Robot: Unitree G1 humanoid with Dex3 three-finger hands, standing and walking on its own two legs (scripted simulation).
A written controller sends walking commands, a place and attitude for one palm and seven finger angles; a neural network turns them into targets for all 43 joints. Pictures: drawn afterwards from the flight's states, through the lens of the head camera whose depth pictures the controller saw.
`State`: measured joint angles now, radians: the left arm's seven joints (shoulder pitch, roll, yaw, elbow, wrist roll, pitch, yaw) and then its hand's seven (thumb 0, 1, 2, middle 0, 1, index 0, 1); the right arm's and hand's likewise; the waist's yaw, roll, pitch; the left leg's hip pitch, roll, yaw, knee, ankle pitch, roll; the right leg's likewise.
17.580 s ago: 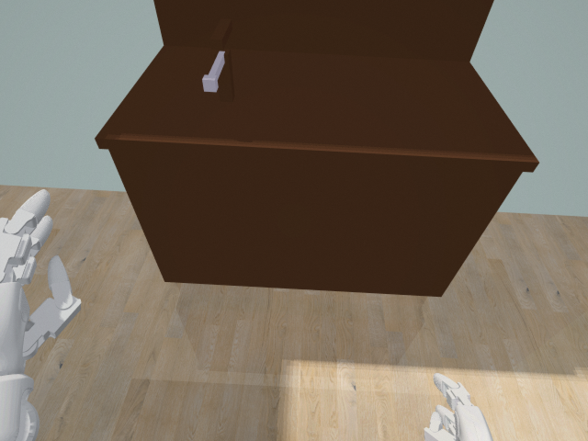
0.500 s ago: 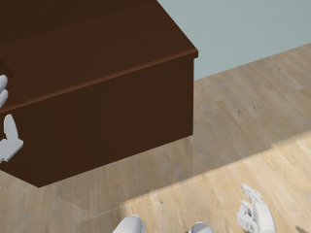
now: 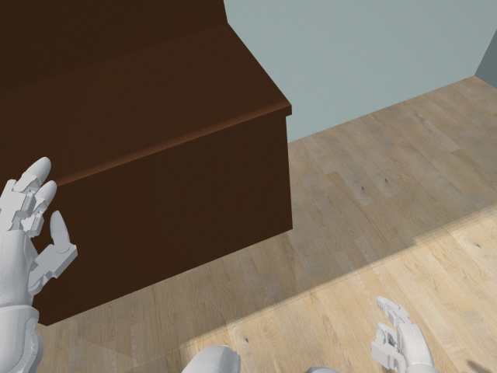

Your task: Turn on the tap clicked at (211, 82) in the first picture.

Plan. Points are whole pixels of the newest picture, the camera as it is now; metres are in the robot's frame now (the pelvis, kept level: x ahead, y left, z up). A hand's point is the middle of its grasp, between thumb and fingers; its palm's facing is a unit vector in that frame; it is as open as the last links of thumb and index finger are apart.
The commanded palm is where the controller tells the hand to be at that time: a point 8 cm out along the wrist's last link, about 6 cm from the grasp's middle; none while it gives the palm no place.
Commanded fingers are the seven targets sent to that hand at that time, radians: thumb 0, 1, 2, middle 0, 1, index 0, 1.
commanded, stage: shuffle to correct the standing spot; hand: left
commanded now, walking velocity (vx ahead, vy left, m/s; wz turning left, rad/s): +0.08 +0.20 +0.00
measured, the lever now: out of the picture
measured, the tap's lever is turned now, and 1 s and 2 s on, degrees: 0 0 0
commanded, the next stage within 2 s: come to a stop and stand still in 1.72 s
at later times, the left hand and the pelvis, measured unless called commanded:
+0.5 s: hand out of the picture +0.20 +0.30 +0.17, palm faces +0.33 -0.81 -0.48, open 7.4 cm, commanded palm +0.15 +0.35 +0.19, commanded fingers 0.00 0.90 0.90 -0.20 -0.30 -0.20 -0.30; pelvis -0.01 +0.08 +0.00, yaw +0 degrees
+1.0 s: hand out of the picture +0.19 +0.38 +0.18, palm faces +0.30 -0.82 -0.49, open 7.4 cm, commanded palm +0.13 +0.44 +0.19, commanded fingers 0.00 0.90 0.90 -0.20 -0.30 -0.20 -0.30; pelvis -0.03 +0.16 +0.00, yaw -1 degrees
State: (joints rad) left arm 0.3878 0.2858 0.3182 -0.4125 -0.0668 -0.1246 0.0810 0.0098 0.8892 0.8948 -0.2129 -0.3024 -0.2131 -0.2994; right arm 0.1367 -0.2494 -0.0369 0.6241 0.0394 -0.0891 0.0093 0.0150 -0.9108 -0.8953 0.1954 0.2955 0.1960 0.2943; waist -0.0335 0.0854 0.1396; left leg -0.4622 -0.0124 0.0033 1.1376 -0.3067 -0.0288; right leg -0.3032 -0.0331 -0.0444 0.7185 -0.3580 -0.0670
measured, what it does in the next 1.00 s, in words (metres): steps to the left: left foot, then right foot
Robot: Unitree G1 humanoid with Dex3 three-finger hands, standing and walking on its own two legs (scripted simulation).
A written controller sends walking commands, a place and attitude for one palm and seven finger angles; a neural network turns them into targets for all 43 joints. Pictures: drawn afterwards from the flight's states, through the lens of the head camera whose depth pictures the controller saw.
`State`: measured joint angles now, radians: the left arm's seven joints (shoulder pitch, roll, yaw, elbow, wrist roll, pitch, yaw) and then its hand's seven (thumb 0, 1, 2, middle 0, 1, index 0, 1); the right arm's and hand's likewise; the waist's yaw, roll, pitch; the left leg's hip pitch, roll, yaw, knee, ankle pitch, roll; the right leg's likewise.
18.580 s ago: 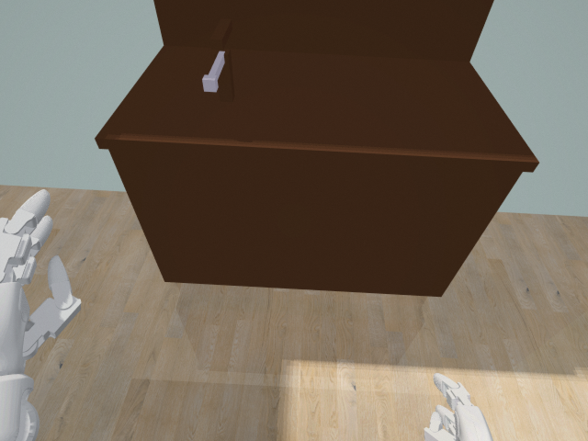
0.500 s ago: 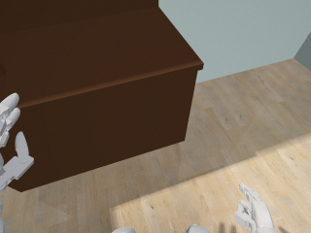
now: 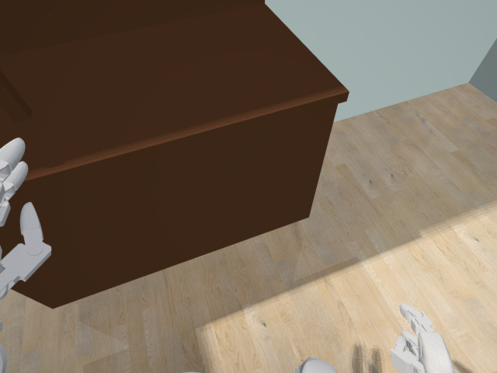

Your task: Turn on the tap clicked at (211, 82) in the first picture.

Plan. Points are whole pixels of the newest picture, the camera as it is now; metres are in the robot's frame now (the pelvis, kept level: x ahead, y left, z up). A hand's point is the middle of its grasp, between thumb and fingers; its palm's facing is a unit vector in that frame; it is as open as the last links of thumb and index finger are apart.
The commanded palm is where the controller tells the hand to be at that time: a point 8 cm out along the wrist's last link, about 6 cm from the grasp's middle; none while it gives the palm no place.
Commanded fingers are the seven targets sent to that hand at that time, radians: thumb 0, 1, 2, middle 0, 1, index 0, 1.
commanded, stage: shuffle to correct the standing spot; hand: left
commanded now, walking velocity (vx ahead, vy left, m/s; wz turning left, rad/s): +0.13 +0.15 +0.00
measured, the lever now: out of the picture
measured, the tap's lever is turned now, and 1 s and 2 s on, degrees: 0 0 0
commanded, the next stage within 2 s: come to a stop and stand still in 0.72 s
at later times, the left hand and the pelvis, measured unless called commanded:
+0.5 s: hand out of the picture +0.22 +0.30 +0.20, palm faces +0.42 -0.79 -0.45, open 7.4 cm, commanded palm +0.16 +0.35 +0.20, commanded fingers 0.00 0.90 0.90 -0.20 -0.30 -0.20 -0.30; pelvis +0.01 +0.07 +0.00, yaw +1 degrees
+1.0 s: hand out of the picture +0.27 +0.35 +0.20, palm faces +0.40 -0.81 -0.43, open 7.4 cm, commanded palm +0.20 +0.40 +0.20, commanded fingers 0.00 0.90 0.90 -0.20 -0.30 -0.20 -0.30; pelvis +0.05 +0.12 +0.01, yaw +1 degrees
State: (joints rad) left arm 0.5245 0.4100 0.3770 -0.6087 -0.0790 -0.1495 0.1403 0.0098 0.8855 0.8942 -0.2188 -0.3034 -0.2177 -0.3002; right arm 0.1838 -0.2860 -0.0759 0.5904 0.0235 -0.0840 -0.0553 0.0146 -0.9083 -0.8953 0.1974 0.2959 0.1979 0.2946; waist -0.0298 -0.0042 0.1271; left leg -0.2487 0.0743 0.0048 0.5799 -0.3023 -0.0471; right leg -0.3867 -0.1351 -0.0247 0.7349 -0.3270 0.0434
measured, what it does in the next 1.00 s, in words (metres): steps to the left: right foot, then left foot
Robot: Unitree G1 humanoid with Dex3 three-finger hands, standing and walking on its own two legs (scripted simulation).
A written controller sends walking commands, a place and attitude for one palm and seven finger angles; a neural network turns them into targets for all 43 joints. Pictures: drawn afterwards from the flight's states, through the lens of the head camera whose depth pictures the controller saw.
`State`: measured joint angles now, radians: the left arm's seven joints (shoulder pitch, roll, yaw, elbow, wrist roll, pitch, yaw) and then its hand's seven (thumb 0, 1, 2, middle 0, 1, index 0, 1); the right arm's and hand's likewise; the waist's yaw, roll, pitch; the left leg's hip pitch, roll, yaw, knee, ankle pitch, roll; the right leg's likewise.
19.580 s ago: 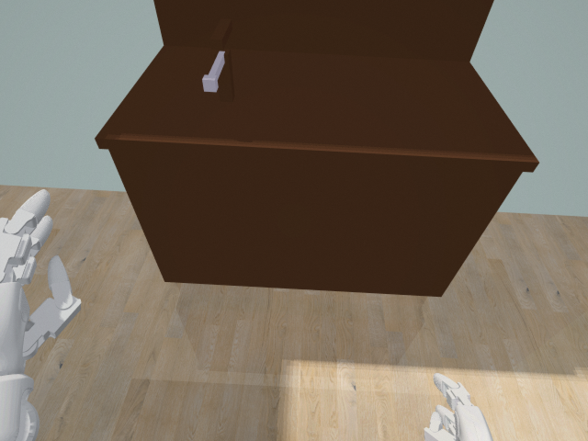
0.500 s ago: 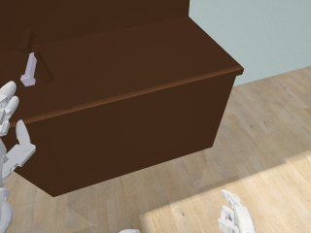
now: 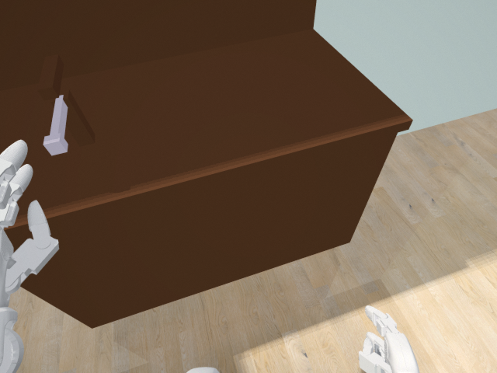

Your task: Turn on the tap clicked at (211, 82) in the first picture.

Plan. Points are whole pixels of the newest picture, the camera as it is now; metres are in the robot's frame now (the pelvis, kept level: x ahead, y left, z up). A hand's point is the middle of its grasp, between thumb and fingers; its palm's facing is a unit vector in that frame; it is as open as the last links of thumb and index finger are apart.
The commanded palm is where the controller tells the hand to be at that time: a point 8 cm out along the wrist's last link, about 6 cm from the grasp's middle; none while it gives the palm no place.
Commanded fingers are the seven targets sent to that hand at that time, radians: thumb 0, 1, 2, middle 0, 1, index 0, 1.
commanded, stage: come to a stop and stand still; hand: left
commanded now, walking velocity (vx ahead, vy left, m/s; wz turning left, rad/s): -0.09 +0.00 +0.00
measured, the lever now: (56, 144) +0.47 +0.39 +0.10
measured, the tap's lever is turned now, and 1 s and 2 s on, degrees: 0 0 0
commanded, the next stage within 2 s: look again from close up in 0.78 s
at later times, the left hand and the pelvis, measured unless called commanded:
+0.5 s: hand (31, 240) +0.23 +0.27 +0.17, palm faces +0.36 -0.85 -0.38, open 7.4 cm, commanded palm +0.18 +0.31 +0.19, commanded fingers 0.00 0.90 0.90 -0.20 -0.30 -0.20 -0.30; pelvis +0.01 +0.03 +0.01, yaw -2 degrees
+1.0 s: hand out of the picture +0.25 +0.33 +0.20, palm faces +0.48 -0.77 -0.43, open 7.4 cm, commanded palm +0.16 +0.31 +0.19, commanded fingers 0.00 0.90 0.90 -0.20 -0.30 -0.20 -0.30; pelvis -0.01 +0.04 +0.01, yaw -3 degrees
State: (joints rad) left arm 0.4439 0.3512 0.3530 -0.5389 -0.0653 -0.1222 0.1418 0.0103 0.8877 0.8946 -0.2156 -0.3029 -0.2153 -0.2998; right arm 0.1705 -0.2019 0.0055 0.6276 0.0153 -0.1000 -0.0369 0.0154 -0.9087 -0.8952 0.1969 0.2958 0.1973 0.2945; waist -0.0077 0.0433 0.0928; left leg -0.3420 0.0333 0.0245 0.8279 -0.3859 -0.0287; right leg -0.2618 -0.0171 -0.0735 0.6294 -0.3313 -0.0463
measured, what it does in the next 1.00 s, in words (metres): stands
